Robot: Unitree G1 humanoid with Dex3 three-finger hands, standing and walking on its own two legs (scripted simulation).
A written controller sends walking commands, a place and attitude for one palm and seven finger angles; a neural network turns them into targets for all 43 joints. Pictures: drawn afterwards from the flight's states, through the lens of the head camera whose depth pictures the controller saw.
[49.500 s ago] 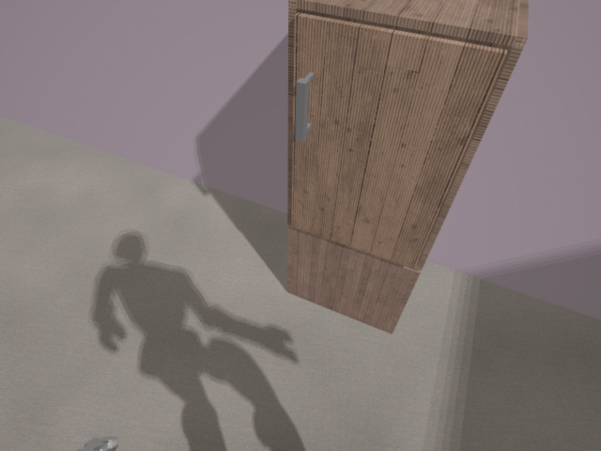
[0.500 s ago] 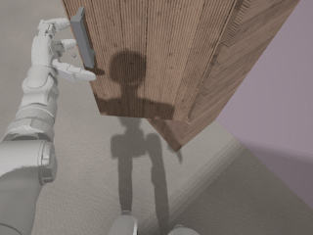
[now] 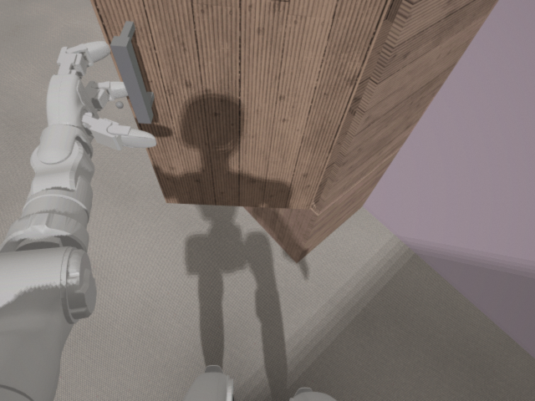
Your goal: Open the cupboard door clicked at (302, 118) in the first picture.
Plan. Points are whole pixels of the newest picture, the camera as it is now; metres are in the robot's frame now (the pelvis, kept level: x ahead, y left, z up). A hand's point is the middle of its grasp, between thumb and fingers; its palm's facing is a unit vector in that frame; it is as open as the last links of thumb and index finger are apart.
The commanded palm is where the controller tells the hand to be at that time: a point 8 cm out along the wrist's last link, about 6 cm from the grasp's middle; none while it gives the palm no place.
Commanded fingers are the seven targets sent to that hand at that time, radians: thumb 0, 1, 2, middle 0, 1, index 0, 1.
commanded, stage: move the hooked fingers beside the handle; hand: left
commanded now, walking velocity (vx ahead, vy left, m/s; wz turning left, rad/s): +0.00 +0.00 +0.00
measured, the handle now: (137, 75) +0.56 +0.19 +0.13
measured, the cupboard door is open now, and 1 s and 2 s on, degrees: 48 48 48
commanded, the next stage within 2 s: none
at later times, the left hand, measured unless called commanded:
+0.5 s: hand (116, 104) +0.50 +0.21 +0.12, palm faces +0.05 -1.00 +0.01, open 15.4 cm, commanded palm +0.49 +0.23 +0.12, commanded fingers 0.00 -0.50 0.30 -0.30 -1.20 -0.30 -1.20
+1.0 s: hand (101, 101) +0.50 +0.23 +0.13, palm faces +0.01 -1.00 +0.00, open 14.0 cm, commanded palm +0.49 +0.27 +0.12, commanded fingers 0.00 -0.50 0.30 -0.30 -1.20 -0.30 -1.20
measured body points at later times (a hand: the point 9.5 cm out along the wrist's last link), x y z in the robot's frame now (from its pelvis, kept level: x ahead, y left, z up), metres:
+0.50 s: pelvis +0.00 +0.00 +0.00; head +0.10 +0.02 +0.44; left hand +0.49 +0.26 +0.12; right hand +0.00 -0.27 -0.11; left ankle +0.03 +0.09 -0.69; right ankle -0.04 -0.11 -0.69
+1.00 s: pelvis +0.00 -0.01 +0.01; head +0.09 +0.01 +0.45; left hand +0.49 +0.28 +0.13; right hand -0.02 -0.28 -0.10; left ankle +0.03 +0.09 -0.69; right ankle -0.04 -0.11 -0.69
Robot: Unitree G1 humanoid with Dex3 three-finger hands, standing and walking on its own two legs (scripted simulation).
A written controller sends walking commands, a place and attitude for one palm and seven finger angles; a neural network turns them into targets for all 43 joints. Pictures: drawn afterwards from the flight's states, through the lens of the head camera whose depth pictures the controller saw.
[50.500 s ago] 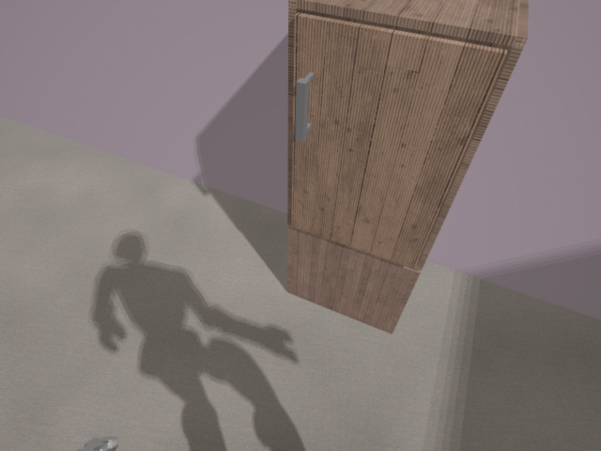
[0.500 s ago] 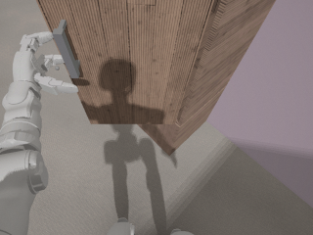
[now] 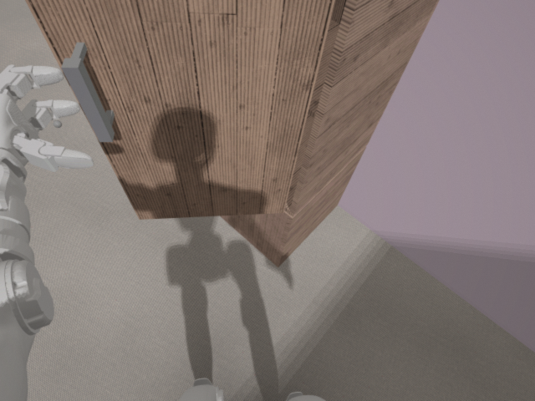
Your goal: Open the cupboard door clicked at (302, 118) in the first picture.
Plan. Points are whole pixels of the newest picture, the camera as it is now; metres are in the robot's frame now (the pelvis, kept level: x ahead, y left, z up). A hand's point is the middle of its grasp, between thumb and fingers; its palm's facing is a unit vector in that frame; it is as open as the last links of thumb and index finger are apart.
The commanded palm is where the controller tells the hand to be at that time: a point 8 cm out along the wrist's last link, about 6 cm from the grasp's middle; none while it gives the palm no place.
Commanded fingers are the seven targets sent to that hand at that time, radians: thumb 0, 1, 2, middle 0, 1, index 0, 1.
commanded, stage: move the hooked fingers beside the handle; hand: left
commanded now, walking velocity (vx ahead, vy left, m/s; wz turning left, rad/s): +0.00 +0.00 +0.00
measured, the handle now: (94, 95) +0.55 +0.23 +0.12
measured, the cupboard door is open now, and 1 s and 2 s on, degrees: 48 48 48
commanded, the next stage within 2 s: slide the fingers in behind the handle in 1.90 s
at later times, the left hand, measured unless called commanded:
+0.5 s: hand (40, 118) +0.50 +0.29 +0.12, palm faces +0.07 -1.00 +0.00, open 14.0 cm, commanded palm +0.48 +0.33 +0.11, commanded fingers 0.00 -0.50 0.30 -0.30 -1.20 -0.30 -1.20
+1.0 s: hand (39, 123) +0.49 +0.29 +0.12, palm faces +0.05 -1.00 +0.00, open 14.0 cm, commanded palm +0.47 +0.33 +0.11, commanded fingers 0.00 -0.50 0.30 -0.30 -1.20 -0.30 -1.20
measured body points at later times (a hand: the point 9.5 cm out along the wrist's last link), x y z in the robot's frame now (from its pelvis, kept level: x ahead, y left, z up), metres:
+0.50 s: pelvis +0.00 +0.01 -0.01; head +0.11 +0.04 +0.43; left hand +0.49 +0.35 +0.12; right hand -0.02 -0.27 -0.10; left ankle +0.03 +0.10 -0.69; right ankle -0.04 -0.10 -0.69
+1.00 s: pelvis +0.01 +0.02 +0.00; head +0.10 +0.05 +0.44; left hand +0.48 +0.34 +0.12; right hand +0.01 -0.25 -0.10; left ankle +0.03 +0.10 -0.69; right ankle -0.04 -0.10 -0.69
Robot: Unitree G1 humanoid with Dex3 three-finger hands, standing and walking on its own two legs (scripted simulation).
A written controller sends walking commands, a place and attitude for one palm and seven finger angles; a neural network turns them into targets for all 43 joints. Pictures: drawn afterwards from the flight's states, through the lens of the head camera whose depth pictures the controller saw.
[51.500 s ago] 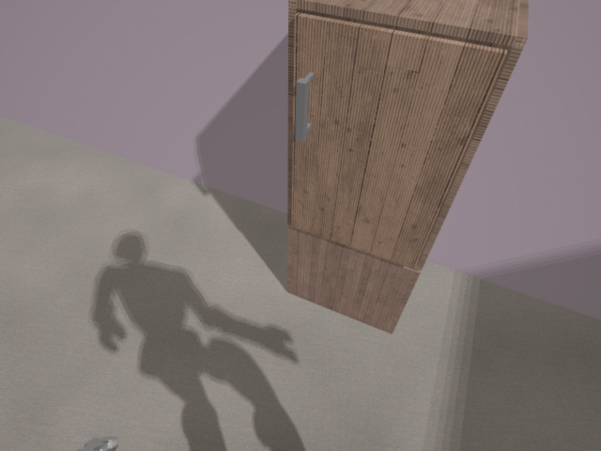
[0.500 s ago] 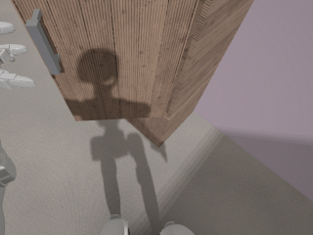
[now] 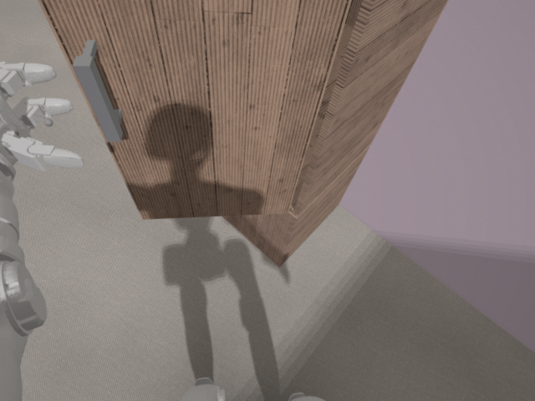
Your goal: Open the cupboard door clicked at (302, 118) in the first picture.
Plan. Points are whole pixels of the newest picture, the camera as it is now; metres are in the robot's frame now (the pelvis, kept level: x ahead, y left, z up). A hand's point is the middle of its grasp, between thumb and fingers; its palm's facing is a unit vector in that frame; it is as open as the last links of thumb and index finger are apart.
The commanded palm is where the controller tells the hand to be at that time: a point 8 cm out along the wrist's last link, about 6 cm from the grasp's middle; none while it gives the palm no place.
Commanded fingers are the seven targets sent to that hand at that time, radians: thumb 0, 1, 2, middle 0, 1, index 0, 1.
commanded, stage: move the hooked fingers beside the handle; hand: left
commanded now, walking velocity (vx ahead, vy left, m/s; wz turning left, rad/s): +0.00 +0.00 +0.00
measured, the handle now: (103, 94) +0.54 +0.22 +0.12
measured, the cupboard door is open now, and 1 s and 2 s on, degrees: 48 48 48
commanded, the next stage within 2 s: slide the fingers in behind the handle in 0.90 s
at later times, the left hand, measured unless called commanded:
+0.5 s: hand (55, 115) +0.49 +0.27 +0.12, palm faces +0.09 -1.00 +0.01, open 14.0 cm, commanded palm +0.47 +0.32 +0.11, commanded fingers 0.00 -0.50 0.30 -0.30 -1.20 -0.30 -1.20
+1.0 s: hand (41, 127) +0.47 +0.28 +0.12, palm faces +0.06 -1.00 +0.03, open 14.0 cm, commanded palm +0.45 +0.32 +0.11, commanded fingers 0.00 -0.50 0.30 -0.30 -1.20 -0.30 -1.20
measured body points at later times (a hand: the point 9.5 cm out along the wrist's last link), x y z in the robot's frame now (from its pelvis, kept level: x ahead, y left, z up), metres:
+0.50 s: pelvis -0.02 -0.02 -0.01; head +0.10 +0.02 +0.43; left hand +0.48 +0.32 +0.12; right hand -0.04 -0.30 -0.10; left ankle +0.02 +0.08 -0.69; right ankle -0.04 -0.12 -0.69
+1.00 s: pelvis +0.00 +0.00 +0.00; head +0.09 +0.03 +0.44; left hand +0.46 +0.33 +0.13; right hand +0.03 -0.28 -0.10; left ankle +0.02 +0.08 -0.69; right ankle -0.04 -0.12 -0.69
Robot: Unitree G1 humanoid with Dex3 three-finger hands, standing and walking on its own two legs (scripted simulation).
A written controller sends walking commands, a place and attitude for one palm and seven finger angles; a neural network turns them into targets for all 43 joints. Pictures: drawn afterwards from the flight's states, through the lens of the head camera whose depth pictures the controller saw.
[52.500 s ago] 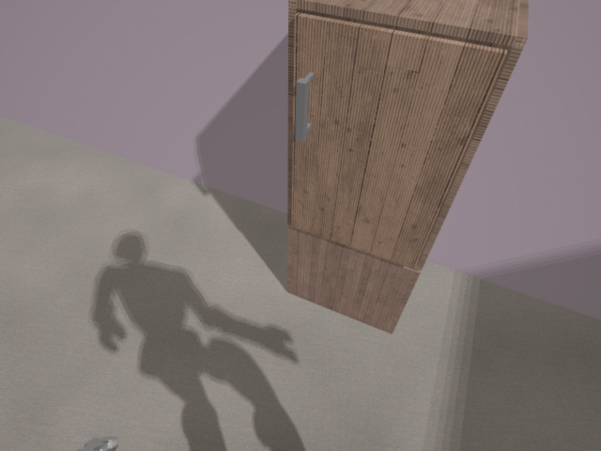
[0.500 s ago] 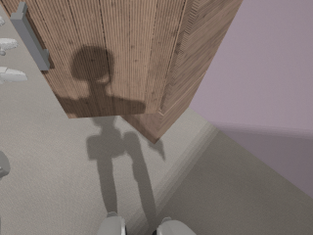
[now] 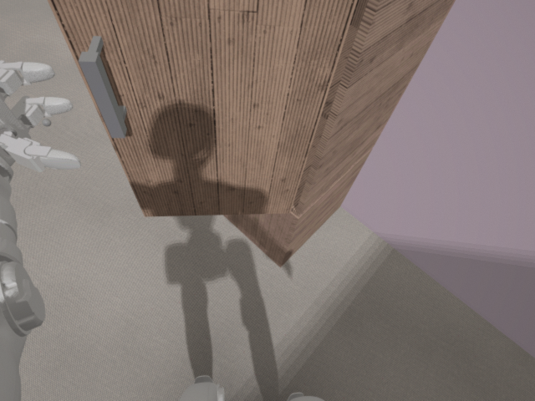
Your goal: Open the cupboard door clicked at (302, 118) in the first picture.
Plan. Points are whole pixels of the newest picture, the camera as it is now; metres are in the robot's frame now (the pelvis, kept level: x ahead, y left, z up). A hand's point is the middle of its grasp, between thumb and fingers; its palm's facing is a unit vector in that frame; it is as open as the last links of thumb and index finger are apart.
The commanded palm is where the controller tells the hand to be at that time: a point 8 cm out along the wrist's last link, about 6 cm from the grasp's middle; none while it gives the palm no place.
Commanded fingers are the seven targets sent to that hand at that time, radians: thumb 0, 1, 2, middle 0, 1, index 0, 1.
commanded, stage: slide the fingers in behind the handle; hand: left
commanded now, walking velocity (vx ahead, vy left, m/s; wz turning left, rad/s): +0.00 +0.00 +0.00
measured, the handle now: (108, 90) +0.54 +0.22 +0.12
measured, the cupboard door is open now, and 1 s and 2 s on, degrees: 48 48 48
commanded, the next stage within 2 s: close the thumb around the handle in 1.60 s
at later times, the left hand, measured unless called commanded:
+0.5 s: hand (96, 114) +0.49 +0.23 +0.12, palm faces +0.04 -1.00 +0.02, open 14.0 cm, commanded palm +0.47 +0.27 +0.12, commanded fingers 0.00 -0.50 0.30 -0.30 -1.20 -0.30 -1.20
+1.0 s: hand (117, 118) +0.49 +0.20 +0.12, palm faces +0.07 -1.00 +0.00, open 14.0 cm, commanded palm +0.46 +0.24 +0.12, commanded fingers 0.00 -0.50 0.30 -0.30 -1.20 -0.30 -1.20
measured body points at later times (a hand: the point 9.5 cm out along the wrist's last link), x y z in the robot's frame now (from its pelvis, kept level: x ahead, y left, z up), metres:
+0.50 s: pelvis -0.01 +0.00 +0.00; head +0.09 +0.02 +0.44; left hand +0.49 +0.28 +0.12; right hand -0.03 -0.27 -0.11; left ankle +0.02 +0.08 -0.69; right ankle -0.04 -0.12 -0.69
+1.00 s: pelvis +0.00 -0.02 +0.00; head +0.08 -0.01 +0.44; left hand +0.48 +0.25 +0.13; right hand +0.01 -0.30 -0.11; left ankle +0.02 +0.08 -0.69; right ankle -0.04 -0.12 -0.69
